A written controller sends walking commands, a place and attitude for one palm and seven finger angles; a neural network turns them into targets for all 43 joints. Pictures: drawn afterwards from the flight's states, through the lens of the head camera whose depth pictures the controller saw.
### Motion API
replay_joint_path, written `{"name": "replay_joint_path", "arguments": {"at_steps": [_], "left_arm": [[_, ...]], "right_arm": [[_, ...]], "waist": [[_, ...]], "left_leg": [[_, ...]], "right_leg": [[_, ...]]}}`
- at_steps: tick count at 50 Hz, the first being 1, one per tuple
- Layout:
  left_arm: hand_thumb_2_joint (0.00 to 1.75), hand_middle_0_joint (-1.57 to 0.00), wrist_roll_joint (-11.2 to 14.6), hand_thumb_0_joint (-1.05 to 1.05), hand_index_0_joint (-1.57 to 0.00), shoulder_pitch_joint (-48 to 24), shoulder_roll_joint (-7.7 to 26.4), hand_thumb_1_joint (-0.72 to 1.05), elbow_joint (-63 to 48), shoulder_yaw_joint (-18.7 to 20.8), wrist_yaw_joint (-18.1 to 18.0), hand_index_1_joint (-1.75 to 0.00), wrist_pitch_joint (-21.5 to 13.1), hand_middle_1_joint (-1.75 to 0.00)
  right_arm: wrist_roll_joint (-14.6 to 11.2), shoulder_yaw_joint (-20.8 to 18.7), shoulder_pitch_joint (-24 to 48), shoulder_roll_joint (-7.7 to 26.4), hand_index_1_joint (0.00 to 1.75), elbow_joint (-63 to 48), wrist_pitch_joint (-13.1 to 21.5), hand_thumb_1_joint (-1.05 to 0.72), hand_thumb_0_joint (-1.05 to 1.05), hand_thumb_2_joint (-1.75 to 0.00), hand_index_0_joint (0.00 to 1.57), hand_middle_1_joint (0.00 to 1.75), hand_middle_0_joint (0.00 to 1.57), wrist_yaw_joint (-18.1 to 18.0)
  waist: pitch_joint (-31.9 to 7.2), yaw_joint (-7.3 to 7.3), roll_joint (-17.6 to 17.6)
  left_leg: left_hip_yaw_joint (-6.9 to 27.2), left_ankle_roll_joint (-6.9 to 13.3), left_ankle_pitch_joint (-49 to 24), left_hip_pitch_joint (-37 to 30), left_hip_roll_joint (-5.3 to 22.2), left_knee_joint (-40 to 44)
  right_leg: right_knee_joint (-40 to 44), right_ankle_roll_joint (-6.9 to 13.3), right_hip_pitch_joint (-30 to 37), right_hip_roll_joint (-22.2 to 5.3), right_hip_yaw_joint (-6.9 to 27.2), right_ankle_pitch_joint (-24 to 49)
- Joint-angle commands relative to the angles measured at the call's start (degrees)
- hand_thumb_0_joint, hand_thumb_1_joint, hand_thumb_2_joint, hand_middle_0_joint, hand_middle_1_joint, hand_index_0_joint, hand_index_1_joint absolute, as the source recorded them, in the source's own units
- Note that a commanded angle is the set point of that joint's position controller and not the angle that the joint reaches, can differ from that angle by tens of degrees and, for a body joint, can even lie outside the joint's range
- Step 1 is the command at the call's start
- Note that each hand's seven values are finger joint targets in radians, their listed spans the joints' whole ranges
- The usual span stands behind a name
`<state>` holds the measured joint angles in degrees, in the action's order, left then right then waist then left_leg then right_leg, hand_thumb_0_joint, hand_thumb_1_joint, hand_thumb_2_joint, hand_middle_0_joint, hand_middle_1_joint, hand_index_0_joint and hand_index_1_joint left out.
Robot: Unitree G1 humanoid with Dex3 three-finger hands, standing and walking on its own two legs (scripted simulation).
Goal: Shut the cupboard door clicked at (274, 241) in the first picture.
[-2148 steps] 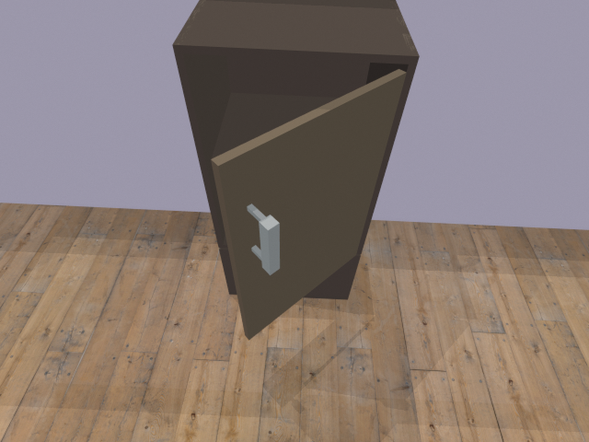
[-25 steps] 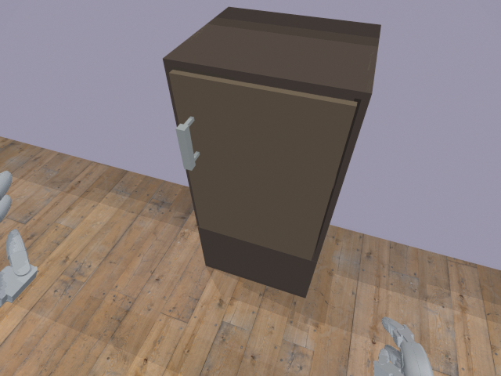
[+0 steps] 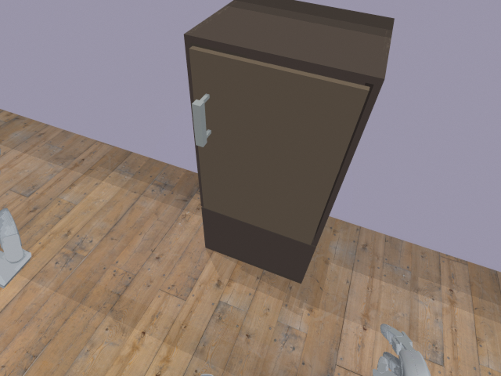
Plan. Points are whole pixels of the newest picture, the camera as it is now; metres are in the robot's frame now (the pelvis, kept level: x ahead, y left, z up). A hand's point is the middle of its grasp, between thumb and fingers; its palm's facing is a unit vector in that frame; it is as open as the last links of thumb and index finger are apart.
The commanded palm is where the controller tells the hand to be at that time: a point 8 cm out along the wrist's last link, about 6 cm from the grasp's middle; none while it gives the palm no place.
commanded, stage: step back with the hand held close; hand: left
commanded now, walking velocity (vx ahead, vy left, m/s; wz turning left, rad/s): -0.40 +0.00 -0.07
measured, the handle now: (203, 120) +0.72 +0.16 +0.00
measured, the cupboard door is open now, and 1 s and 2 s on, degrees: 0 0 0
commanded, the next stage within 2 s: stop stepping back and stand still in 0.48 s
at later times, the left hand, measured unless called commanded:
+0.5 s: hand out of the picture +0.12 +0.28 +0.20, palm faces +0.43 -0.79 -0.43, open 7.4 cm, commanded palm +0.06 +0.32 +0.19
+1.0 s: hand out of the picture +0.00 +0.38 +0.20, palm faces +0.52 -0.83 -0.20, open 7.4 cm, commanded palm -0.07 +0.39 +0.19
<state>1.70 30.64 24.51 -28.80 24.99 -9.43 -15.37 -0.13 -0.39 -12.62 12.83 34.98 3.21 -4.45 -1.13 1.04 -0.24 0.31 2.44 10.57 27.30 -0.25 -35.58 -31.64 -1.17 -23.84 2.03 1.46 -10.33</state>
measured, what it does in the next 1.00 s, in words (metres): walks backwards: right foot, then right foot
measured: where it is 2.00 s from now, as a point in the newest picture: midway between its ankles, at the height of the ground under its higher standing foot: outside the picture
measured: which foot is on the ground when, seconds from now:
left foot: down 0.00-0.76, up 0.78-0.92, down 0.94-1.00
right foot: down 0.00-0.00, up 0.02-0.08, down 0.10-0.58, up 0.60-0.76, down 0.78-0.94, up 0.96-1.00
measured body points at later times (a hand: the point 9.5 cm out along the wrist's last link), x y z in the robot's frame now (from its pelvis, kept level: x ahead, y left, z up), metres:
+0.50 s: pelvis -0.08 +0.01 +0.00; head -0.10 +0.04 +0.45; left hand +0.09 +0.32 +0.22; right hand +0.11 -0.23 -0.05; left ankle +0.10 +0.10 -0.72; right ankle -0.08 -0.14 -0.72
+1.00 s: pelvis -0.23 +0.10 -0.01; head -0.26 +0.15 +0.44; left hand -0.03 +0.42 +0.21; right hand -0.08 -0.13 -0.07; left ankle -0.13 +0.18 -0.72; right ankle -0.21 -0.04 -0.68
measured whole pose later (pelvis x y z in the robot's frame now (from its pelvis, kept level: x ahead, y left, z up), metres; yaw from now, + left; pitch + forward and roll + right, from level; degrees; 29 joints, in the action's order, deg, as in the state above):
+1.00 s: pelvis -0.23 +0.10 -0.01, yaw -3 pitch -3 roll -4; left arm 2.4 17.1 22.6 -25.1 25.4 -10.7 -9.6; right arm 0.3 2.2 -13.5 9.6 38.2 5.8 -4.2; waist -2.7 -0.1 2.2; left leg -1.8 2.1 14.8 24.1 2.9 -41.0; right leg -55.3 1.2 -24.8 2.6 -1.3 -27.6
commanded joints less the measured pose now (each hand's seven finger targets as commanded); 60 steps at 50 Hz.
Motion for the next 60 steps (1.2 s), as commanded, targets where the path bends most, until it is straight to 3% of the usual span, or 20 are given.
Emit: {"name": "replay_joint_path", "arguments": {"at_steps": [1,6,9,11,20,24,27,29,36,38,39,40,42,45,46,47,48,51,58,60], "left_arm": [[0.9,-0.2,-0.54,0.0,-0.2,-2.66,10.08,0.9,-10.55,9.92,-0.91,-0.3,-3.65,-0.3],[0.9,-0.2,0.27,0.0,-0.2,-0.06,9.0,0.9,-10.19,9.02,0.63,-0.3,-3.78,-0.3],[0.9,-0.2,1.77,0.0,-0.2,-1.93,10.16,0.9,-13.94,7.64,0.41,-0.3,-5.96,-0.3],[0.9,-0.2,1.37,0.0,-0.2,-7.0,10.64,0.9,-16.05,5.53,-0.13,-0.3,-6.18,-0.3],[0.9,-0.2,1.73,0.0,-0.2,-3.54,12.88,0.9,-7.62,8.48,0.78,-0.3,-4.75,-0.3],[0.9,-0.2,1.18,0.0,-0.2,-3.13,12.38,0.9,-6.18,6.95,0.36,-0.3,-4.02,-0.3],[0.9,-0.2,1.48,0.0,-0.2,-6.38,12.54,0.9,-9.3,6.68,0.59,-0.3,-4.2,-0.3],[0.9,-0.2,1.48,0.0,-0.2,-5.11,12.16,0.9,-11.32,8.62,0.8,-0.3,-4.75,-0.3],[0.9,-0.2,3.34,0.0,-0.2,2.87,11.82,0.9,-19.74,8.43,0.39,-0.3,-0.78,-0.3],[0.9,-0.2,2.63,0.0,-0.2,2.09,14.43,0.9,-20.15,9.96,-0.47,-0.3,0.7,-0.3],[0.9,-0.2,2.37,0.0,-0.2,-4.94,16.95,0.9,-22.46,10.7,-0.79,-0.3,1.13,-0.3],[0.9,-0.2,2.02,0.0,-0.2,-9.53,14.07,0.9,-17.42,8.69,-1.0,-0.3,2.3,-0.3],[0.9,-0.2,1.15,0.0,-0.2,-19.1,12.21,0.9,-15.74,5.0,-0.85,-0.3,3.26,-0.3],[0.9,-0.2,-0.03,0.0,-0.2,-23.25,8.57,0.9,-6.26,0.3,-1.55,-0.3,3.73,-0.3],[0.9,-0.2,-0.17,0.0,-0.2,-25.06,8.12,0.9,-8.28,-0.13,-1.79,-0.3,2.9,-0.3],[0.9,-0.2,-0.54,0.0,-0.2,-24.37,8.63,0.9,-9.39,0.11,-1.84,-0.3,2.25,-0.3],[0.9,-0.2,-0.35,0.0,-0.2,-19.41,10.79,0.9,-8.77,2.42,-0.71,-0.3,1.67,-0.3],[0.9,-0.2,0.42,0.0,-0.2,-6.45,8.83,0.9,-15.38,2.95,0.76,-0.3,3.37,-0.3],[0.9,-0.2,1.43,0.0,-0.2,-1.22,13.38,0.9,-14.86,6.94,-0.87,-0.3,5.68,-0.3],[0.9,-0.2,1.13,0.0,-0.2,-2.26,15.05,0.9,-12.22,8.21,-0.63,-0.3,6.7,-0.3]], "right_arm": [[0.11,-3.62,5.97,8.62,0.3,-9.64,4.31,-0.9,0.0,-0.9,0.2,0.3,0.2,-1.48],[0.83,-3.79,6.48,7.79,0.3,-8.17,5.98,-0.9,0.0,-0.9,0.2,0.3,0.2,-0.43],[0.57,-3.05,5.1,5.35,0.3,-6.07,6.5,-0.9,0.0,-0.9,0.2,0.3,0.2,-0.03],[0.08,-3.14,5.16,4.9,0.3,-5.16,6.51,-0.9,0.0,-0.9,0.2,0.3,0.2,-0.56],[0.13,-3.05,8.11,5.15,0.3,-8.16,3.73,-0.9,0.0,-0.9,0.2,0.3,0.2,-0.53],[0.18,-2.37,6.3,5.2,0.3,-8.41,3.36,-0.9,0.0,-0.9,0.2,0.3,0.2,-0.36],[-0.16,-2.9,6.46,6.82,0.3,-8.78,4.09,-0.9,0.0,-0.9,0.2,0.3,0.2,-0.7],[0.27,-3.65,6.67,8.22,0.3,-9.21,4.99,-0.9,0.0,-0.9,0.2,0.3,0.2,-0.6],[1.2,-3.69,4.7,5.06,0.3,-8.39,7.5,-0.9,0.0,-0.9,0.2,0.3,0.2,1.82],[0.8,-3.94,3.46,4.98,0.3,-6.16,6.18,-0.9,0.0,-0.9,0.2,0.3,0.2,1.68],[1.06,-4.13,4.35,5.82,0.3,-5.3,5.31,-0.9,0.0,-0.9,0.2,0.3,0.2,1.55],[1.09,-3.75,2.38,5.4,0.3,-3.83,4.38,-0.9,0.0,-0.9,0.2,0.3,0.2,1.12],[0.91,-1.59,3.32,4.26,0.3,-5.5,3.77,-0.9,0.0,-0.9,0.2,0.3,0.2,0.36],[0.66,-0.69,3.64,6.26,0.3,-3.8,4.42,-0.9,0.0,-0.9,0.2,0.3,0.2,-1.16],[0.3,-1.33,2.57,8.25,0.3,-5.16,5.57,-0.9,0.0,-0.9,0.2,0.3,0.2,-1.5],[-0.32,-1.11,3.02,7.98,0.3,-7.4,6.47,-0.9,0.0,-0.9,0.2,0.3,0.2,-1.25],[0.14,-0.46,4.61,6.29,0.3,-6.86,6.87,-0.9,0.0,-0.9,0.2,0.3,0.2,-0.59],[0.22,-1.76,6.5,6.18,0.3,-8.35,5.35,-0.9,0.0,-0.9,0.2,0.3,0.2,1.43],[1.61,-0.99,5.74,4.13,0.3,-8.86,2.72,-0.9,0.0,-0.9,0.2,0.3,0.2,-0.2],[0.81,-1.52,3.79,3.58,0.3,-6.93,2.46,-0.9,0.0,-0.9,0.2,0.3,0.2,0.16]], "waist": [[-5.45,-0.88,-14.08],[-2.35,-1.17,-11.24],[-10.46,-0.25,-4.72],[-17.21,0.57,-0.63],[-1.71,0.75,-3.38],[1.64,0.85,1.79],[0.61,0.95,-7.18],[-6.56,-0.32,-18.16],[-13.94,-2.68,-16.68],[-8.88,-1.67,5.38],[-3.21,-0.52,13.97],[0.86,1.07,13.98],[3.57,2.18,7.29],[6.75,2.4,-9.38],[6.62,2.23,-22.89],[8.05,1.87,-26.74],[2.71,0.55,-20.69],[-1.42,-1.37,-8.7],[-5.09,-1.43,-16.71],[-5.85,-1.45,-2.69]], "left_leg": [[17.61,6.06,32.32,21.21,16.72,26.53],[11.27,4.22,24.43,11.71,15.53,19.97],[2.39,-0.58,-4.21,-13.94,10.05,7.83],[-3.79,-2.1,-20.39,-24.48,6.8,3.28],[-0.91,-3.81,10.35,-17.9,6.42,6.0],[-1.18,-4.38,7.68,-19.52,3.94,2.88],[3.91,-3.18,15.13,-15.13,7.66,16.17],[14.72,-0.8,34.18,0.44,17.55,34.85],[-5.71,-9.06,21.49,-10.88,10.22,26.38],[-11.96,-9.48,13.79,-20.35,1.35,-10.26],[-0.55,-7.0,13.73,-17.3,1.49,-34.12],[6.53,-5.85,12.29,-10.87,3.29,-44.94],[2.98,-4.07,14.74,-11.72,6.28,-28.04],[-0.25,-1.84,21.08,-12.9,3.92,5.75],[15.94,1.87,35.45,-12.48,11.96,19.25],[31.22,5.78,40.46,-10.52,22.06,28.42],[32.44,2.54,47.97,-5.19,22.12,32.64],[16.13,-3.45,37.66,-3.92,17.71,31.15],[-1.59,-6.57,25.97,0.63,11.34,25.53],[-10.24,-6.19,18.94,6.08,4.34,0.49]], "right_leg": [[-15.36,-0.48,24.71,4.02,0.14,-1.86],[-5.6,0.89,16.76,2.96,0.72,-7.74],[6.72,3.01,2.39,-4.57,10.49,6.09],[7.05,-0.58,1.68,-5.68,10.03,26.97],[16.09,4.09,-11.46,-4.2,9.89,-19.73],[19.14,4.32,-17.31,-4.69,8.91,-18.99],[11.93,1.5,-9.74,2.09,2.66,-17.98],[-8.45,0.72,13.15,7.75,-2.35,-15.58],[-0.64,3.55,16.34,7.22,-10.24,-22.47],[18.23,9.27,-6.38,-8.59,4.1,-25.34],[26.69,15.5,-24.28,-23.12,23.19,-35.61],[25.96,17.08,-27.78,-24.81,23.24,-39.75],[20.91,9.9,-23.43,-16.29,11.86,-40.95],[2.71,6.65,-13.16,-7.77,3.32,-32.42],[-12.94,3.72,-14.04,-1.4,-0.51,-26.85],[-26.85,1.27,-15.59,1.47,-4.95,-21.19],[-37.43,1.68,-10.71,1.99,-1.04,-18.11],[-36.22,2.05,-4.25,1.81,-3.94,-11.38],[-1.84,4.84,24.63,6.41,-15.44,-20.76],[10.67,9.46,28.63,-2.64,-6.07,-18.86]]}}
